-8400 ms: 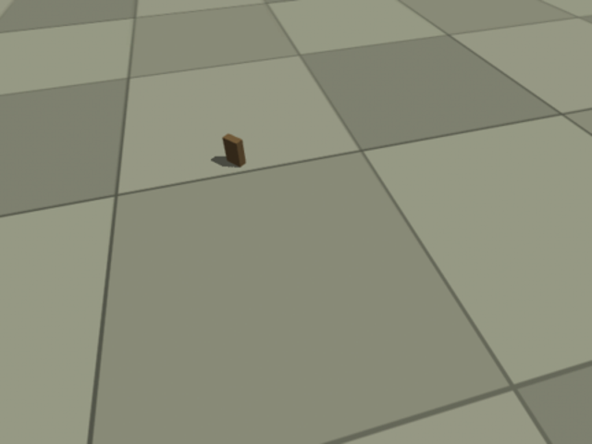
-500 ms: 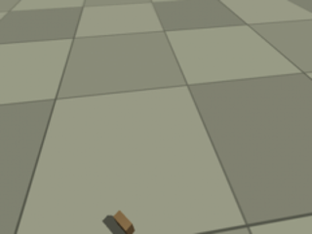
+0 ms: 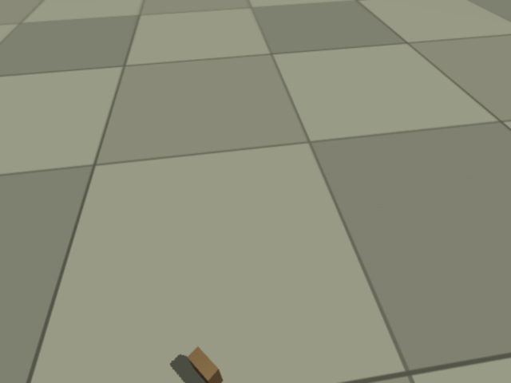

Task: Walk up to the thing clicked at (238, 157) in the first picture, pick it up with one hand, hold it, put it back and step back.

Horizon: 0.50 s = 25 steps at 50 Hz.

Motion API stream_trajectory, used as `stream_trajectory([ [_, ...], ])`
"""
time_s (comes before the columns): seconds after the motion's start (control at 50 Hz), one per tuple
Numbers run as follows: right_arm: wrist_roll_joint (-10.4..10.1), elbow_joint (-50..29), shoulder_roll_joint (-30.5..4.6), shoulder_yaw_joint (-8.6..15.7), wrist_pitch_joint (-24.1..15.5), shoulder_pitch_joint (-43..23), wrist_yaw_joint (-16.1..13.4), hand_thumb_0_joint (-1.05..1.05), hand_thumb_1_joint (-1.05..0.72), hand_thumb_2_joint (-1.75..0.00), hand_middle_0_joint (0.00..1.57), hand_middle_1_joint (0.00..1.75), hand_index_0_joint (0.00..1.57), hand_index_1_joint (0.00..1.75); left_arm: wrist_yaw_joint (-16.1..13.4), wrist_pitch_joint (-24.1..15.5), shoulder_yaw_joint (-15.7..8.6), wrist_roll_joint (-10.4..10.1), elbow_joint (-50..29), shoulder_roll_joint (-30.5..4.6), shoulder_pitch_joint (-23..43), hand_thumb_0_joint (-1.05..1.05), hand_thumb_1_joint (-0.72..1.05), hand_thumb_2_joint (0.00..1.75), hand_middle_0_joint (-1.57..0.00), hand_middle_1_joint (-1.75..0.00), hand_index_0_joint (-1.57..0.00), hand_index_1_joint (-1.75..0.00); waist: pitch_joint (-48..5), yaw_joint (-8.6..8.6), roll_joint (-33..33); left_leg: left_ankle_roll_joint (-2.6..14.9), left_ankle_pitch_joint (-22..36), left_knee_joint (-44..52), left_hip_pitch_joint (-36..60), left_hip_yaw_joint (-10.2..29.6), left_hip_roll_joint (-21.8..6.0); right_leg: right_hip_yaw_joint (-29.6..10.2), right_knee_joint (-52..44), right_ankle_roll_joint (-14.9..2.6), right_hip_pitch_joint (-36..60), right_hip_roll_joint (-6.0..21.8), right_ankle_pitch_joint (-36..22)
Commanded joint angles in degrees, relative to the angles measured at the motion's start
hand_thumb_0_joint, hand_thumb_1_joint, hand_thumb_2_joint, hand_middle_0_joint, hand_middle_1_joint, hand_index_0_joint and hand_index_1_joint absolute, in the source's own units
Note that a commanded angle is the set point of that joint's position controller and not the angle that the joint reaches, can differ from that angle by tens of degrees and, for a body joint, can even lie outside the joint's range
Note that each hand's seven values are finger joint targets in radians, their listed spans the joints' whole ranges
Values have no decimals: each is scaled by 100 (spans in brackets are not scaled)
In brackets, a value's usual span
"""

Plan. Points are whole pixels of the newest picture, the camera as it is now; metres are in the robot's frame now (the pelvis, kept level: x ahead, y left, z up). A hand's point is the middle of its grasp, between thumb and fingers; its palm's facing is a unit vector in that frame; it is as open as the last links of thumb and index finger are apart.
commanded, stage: go down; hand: left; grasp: from the side
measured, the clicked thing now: (205, 369) +0.34 +0.20 -0.71
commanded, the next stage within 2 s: none
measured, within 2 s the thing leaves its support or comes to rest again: neither
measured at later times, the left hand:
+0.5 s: hand out of the picture +0.13 +0.30 -0.22, palm faces +0.10 -0.95 -0.31, open 15.7 cm
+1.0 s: hand out of the picture +0.21 +0.35 -0.30, palm faces +0.15 -0.96 -0.23, open 17.5 cm
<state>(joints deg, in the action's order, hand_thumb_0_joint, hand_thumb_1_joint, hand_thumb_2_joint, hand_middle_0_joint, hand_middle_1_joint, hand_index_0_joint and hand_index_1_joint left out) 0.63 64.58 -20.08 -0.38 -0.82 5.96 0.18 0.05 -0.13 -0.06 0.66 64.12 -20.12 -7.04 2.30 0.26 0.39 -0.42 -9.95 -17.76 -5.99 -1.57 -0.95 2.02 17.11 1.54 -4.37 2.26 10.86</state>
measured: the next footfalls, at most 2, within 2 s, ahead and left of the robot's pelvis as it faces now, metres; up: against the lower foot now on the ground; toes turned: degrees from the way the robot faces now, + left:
none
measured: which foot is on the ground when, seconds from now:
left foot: down 0.00-1.00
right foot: down 0.00-1.00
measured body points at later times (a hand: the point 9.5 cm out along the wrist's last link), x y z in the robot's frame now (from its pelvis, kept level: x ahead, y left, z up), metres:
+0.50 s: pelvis -0.03 +0.00 -0.09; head +0.07 +0.02 +0.35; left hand +0.13 +0.35 -0.19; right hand +0.09 -0.27 -0.20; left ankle +0.00 +0.12 -0.75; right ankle -0.02 -0.13 -0.75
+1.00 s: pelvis -0.06 +0.00 -0.22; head +0.11 +0.03 +0.19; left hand +0.20 +0.40 -0.28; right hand +0.14 -0.26 -0.32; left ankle +0.00 +0.12 -0.75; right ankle -0.02 -0.13 -0.75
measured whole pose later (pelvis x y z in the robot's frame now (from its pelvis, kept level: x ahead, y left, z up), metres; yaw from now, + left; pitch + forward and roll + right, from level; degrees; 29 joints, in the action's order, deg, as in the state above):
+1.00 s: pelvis -0.06 +0.00 -0.22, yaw -1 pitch +30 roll -4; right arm 1.4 35.4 -17.5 0.0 -9.7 5.2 -2.2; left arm 24.4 -14.9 -32.4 -5.0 45.6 -31.9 7.0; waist -10.0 -0.6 -1.1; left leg -0.6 -37.1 -96.4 -89.5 3.3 -2.7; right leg 3.2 94.1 0.8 -85.8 1.8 38.3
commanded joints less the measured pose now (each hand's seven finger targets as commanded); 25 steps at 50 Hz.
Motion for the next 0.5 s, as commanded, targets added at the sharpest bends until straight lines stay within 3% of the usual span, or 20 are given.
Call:
stream_trajectory([
  [0.0,-393,-1945,-261,-5,-367,-30,-182,0,-90,-92,20,30,20,30,-149,-681,-247,-306,-2338,-280,2223,0,74,74,-16,-14,-8,-14,172,-736,6,104,157,-197,-610,-105,66,-80,234,-187,-1459,-220,-521],
  [0.02,-392,-1636,-459,56,-346,265,-240,0,-94,-92,20,30,20,30,-195,-635,-385,-285,-1979,-598,2938,0,66,66,-8,-6,-1,-6,-114,-559,-31,106,10,-287,-554,-71,92,-13,310,-192,-1196,-187,-362],
  [0.04,-370,-1560,-598,119,-277,420,-261,0,-96,-92,20,30,20,30,-228,-384,-684,-196,-830,-971,1855,0,58,58,0,0,0,0,-52,-447,-257,130,-191,-397,-745,-86,140,44,335,-225,-1216,-212,-61],
  [0.06,-382,-1724,-617,179,-219,483,-254,0,-95,-92,20,30,20,30,-156,-289,-787,-157,-446,-1025,1376,0,50,50,0,-1,-1,0,-20,-260,-396,127,-60,-610,-1024,-100,98,85,523,-232,-1354,-253,-56],
  [0.08,-321,-1866,-630,261,-217,549,-279,0,-96,-92,20,30,20,30,-102,-301,-879,-53,-673,-1232,1648,0,42,42,0,-1,-1,0,-421,-223,-353,131,43,-797,-1059,-91,114,61,698,-236,-1354,-244,-117],
  [0.1,-307,-1935,-632,354,-260,688,-324,0,-94,-91,20,30,20,30,-77,-380,-1166,23,-954,-1678,1899,0,34,34,0,-2,-2,-1,-954,-164,-140,116,229,-945,-988,-66,109,13,882,-228,-1262,-209,-367],
  [0.14,-183,-2083,-572,459,-286,889,-257,0,-89,-90,20,30,20,30,93,-283,-1316,256,-334,-1487,976,0,18,18,-1,-4,-3,-3,-1350,-112,-143,108,463,-1475,-1428,-40,151,-11,1383,-240,-1442,-190,-628],
  [0.18,-143,-2361,-526,535,-310,885,-191,0,-90,-90,20,30,20,30,201,-268,-1661,360,-454,-1563,352,0,7,13,-3,-4,-4,-2,-1784,184,44,71,707,-1808,-1696,-43,187,-29,1777,-276,-1359,-193,-782],
  [0.26,-114,-2803,-429,522,-362,632,-111,0,-89,-90,20,30,20,30,363,-300,-1779,332,-508,-1357,990,0,-9,9,-4,-4,-5,-3,-1305,65,139,49,-5,-2520,-2747,34,132,-17,2435,-312,-2476,-240,36],
  [0.32,-112,-3129,-415,596,-443,633,-71,0,-88,-90,20,30,20,30,597,-554,-2191,196,-880,-1574,569,0,-26,6,-4,-4,-5,-3,-1697,161,169,70,-395,-3175,-3388,78,91,-15,3123,-312,-3183,-254,483],
  [0.36,-121,-3343,-433,639,-515,617,-93,0,-88,-90,20,30,20,30,815,-721,-2227,147,-1366,-1556,385,0,-31,6,-4,-6,-6,-5,-1930,136,156,91,-498,-3415,-3532,98,84,-27,3392,-318,-3485,-252,579],
  [0.4,-132,-3459,-454,680,-576,585,-138,0,-88,-90,20,30,20,30,965,-844,-2376,87,-2304,-1805,562,0,-35,6,-4,-7,-6,-6,-2157,111,450,75,-728,-3505,-3543,171,53,-17,3624,-313,-3748,-268,795],
  [0.46,-169,-3620,-443,678,-651,559,-201,0,-90,-90,20,30,20,30,1073,-770,-2246,-22,-2984,-1514,275,0,-42,2,-6,-5,-7,-4,-2348,-30,423,74,-869,-3625,-3531,276,-34,46,3849,-302,-4053,-303,906],
  [0.48,-169,-3641,-463,698,-674,528,-226,0,-91,-90,20,30,20,30,1050,-706,-2441,-42,-3050,-1653,41,0,-43,2,-6,-5,-8,-4,-2387,-8,458,65,-814,-3690,-3601,316,-51,56,3952,-295,-4129,-289,886],
])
